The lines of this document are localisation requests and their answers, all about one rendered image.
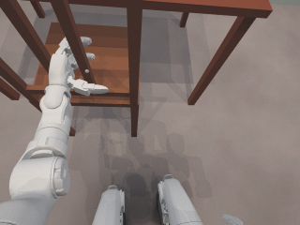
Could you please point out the table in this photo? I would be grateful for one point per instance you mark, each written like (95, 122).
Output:
(246, 12)

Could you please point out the chair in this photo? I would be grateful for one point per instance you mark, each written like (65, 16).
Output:
(117, 51)

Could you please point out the left robot hand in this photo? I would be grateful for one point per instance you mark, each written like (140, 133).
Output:
(62, 65)

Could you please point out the left robot forearm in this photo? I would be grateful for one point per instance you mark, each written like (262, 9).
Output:
(52, 133)

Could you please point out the right robot hand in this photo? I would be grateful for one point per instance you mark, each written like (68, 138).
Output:
(231, 220)

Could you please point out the left robot thigh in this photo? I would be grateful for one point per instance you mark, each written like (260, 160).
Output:
(110, 207)

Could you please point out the right robot shin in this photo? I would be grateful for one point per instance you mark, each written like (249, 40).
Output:
(164, 209)

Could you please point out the left robot upper arm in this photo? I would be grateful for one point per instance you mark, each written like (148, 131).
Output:
(36, 185)

